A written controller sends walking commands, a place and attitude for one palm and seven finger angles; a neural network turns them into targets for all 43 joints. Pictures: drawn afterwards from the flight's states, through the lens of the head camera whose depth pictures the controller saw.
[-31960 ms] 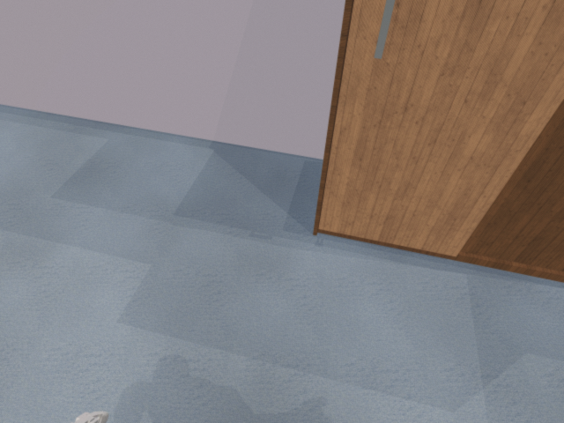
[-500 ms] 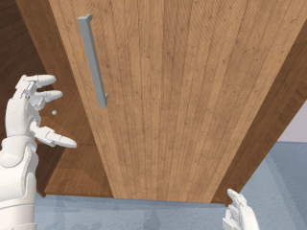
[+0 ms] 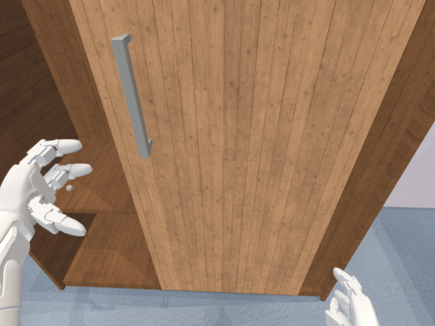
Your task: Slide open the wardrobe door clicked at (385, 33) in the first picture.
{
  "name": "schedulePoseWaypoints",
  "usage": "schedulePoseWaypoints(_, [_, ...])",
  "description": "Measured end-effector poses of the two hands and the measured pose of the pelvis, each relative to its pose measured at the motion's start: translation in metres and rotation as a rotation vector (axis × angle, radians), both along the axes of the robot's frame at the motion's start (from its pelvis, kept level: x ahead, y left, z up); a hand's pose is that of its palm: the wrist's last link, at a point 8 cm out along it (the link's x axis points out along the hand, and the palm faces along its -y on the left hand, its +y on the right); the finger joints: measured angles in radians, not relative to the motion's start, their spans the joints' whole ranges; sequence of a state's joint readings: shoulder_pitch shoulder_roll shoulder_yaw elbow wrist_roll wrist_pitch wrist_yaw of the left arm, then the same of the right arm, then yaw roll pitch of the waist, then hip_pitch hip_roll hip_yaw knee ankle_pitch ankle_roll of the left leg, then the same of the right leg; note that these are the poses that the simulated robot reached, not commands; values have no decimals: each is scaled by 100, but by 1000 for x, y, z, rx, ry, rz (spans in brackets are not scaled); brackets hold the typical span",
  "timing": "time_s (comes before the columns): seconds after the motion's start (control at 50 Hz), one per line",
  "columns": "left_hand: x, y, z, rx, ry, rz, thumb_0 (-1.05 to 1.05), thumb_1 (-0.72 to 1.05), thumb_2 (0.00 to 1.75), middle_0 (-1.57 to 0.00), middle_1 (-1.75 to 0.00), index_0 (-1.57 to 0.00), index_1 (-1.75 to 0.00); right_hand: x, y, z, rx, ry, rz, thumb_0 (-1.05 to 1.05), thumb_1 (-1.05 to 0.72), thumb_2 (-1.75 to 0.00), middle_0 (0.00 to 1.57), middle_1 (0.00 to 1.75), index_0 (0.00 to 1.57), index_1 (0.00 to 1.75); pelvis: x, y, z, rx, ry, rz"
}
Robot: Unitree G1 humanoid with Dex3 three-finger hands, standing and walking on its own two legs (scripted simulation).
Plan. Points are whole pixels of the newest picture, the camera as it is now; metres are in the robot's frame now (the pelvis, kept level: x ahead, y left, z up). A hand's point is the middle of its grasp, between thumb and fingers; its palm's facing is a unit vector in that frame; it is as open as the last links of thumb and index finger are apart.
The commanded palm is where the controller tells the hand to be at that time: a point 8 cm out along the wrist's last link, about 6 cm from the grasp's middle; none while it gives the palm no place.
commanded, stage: draw the hand back to the body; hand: left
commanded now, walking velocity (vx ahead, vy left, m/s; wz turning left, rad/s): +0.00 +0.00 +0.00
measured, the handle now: (136, 101) +0.47 +0.23 +0.22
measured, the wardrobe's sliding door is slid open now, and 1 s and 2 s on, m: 0.47 0.47 0.47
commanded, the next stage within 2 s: step back with the hand held close in 1.14 s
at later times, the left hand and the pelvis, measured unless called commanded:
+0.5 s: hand (57, 202) +0.23 +0.28 +0.17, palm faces +0.47 -0.83 -0.30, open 11.5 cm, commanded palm +0.18 +0.31 +0.18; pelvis +0.01 +0.02 +0.01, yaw -1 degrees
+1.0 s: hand (55, 213) +0.22 +0.28 +0.16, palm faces +0.47 -0.82 -0.34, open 7.6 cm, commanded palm +0.17 +0.31 +0.18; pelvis +0.02 +0.01 +0.01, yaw -1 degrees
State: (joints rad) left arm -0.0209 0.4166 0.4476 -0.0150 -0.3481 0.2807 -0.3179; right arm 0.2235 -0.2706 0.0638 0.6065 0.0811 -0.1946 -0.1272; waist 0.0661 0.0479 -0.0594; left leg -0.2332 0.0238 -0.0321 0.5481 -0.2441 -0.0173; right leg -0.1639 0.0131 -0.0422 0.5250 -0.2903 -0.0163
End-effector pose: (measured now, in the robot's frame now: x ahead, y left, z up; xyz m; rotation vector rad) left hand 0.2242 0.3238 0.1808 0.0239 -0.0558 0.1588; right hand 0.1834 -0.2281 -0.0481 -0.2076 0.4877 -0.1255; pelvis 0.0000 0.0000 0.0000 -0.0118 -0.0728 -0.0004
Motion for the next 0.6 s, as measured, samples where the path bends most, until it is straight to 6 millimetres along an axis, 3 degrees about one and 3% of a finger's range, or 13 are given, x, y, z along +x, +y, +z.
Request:
schedulePoseWaypoints(0.08, [-9,-3,-1,12,-19,-3,-1,-52,22,-25,-113,-24,-113,1,4,1,-8,-8,10,2,-90,-90,20,30,20,30,-2,1,0,-2,-8,4])
schedulePoseWaypoints(0.16, [-17,1,6,182,-80,173,-1,-45,25,-25,-109,-24,-108,0,11,0,-27,7,47,2,-90,-90,20,30,20,30,-4,2,2,-5,-9,4])
schedulePoseWaypoints(0.26, [-31,1,4,269,-131,301,-1,-30,32,-24,-100,-24,-100,-7,17,-9,-26,72,54,2,-90,-89,20,30,20,30,-3,7,5,0,-9,-7])
schedulePoseWaypoints(0.42, [-38,-4,0,322,-138,316,-1,-3,45,-23,-84,-23,-84,-13,23,-19,-23,154,35,2,-90,-89,21,30,20,30,7,14,8,7,-24,-15])
schedulePoseWaypoints(0.6, [-39,-4,1,363,-121,294,0,29,61,-22,-65,-22,-65,-1,25,-14,-12,139,16,2,-90,-89,21,30,20,30,16,18,10,9,-30,-27])
